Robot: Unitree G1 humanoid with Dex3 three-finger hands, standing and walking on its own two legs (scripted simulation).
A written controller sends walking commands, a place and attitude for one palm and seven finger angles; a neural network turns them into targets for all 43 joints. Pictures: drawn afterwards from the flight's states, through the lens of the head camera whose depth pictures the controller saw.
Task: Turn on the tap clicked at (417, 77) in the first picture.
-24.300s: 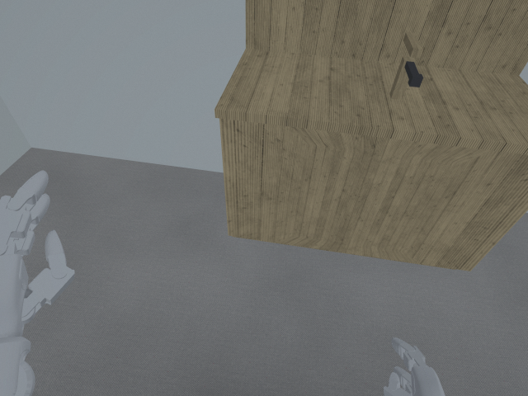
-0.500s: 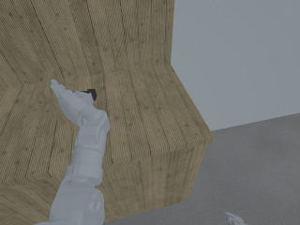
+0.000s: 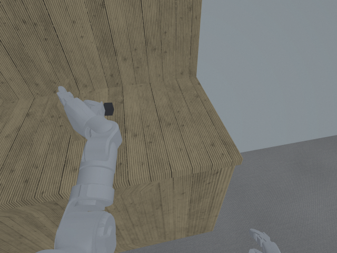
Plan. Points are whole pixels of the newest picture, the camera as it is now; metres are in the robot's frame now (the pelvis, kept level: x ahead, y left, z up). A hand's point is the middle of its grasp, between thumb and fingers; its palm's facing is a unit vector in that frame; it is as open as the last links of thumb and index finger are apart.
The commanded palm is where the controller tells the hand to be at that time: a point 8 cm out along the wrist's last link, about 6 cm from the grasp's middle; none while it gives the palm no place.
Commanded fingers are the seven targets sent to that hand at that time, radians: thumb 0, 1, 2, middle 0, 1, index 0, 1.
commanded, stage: lift the hand up off the lever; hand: left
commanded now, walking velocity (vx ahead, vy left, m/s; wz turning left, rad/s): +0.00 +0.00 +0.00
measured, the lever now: (108, 109) +0.49 +0.22 +0.09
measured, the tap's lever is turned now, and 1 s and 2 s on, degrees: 80 80 80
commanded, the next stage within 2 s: draw the hand back beside the body in 0.22 s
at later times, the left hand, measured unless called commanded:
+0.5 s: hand (115, 108) +0.39 +0.15 +0.18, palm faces +0.39 -0.92 -0.06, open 7.8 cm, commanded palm +0.32 +0.22 +0.17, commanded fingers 0.00 0.90 0.90 -0.16 -0.18 -0.16 -0.18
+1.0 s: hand (80, 147) +0.28 +0.20 +0.17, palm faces +0.20 -0.95 -0.24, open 7.6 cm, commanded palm +0.24 +0.26 +0.17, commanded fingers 0.00 0.90 0.90 -0.19 -0.25 -0.19 -0.25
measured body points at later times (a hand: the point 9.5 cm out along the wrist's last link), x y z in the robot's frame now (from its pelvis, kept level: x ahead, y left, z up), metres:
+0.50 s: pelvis +0.00 +0.01 +0.00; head -0.02 -0.01 +0.45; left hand +0.36 +0.20 +0.19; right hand +0.16 -0.23 -0.10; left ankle +0.02 +0.15 -0.73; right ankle +0.00 -0.08 -0.73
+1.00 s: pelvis -0.01 +0.02 +0.01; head -0.04 +0.00 +0.46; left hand +0.26 +0.25 +0.18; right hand +0.17 -0.21 -0.07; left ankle +0.02 +0.15 -0.73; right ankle +0.00 -0.08 -0.73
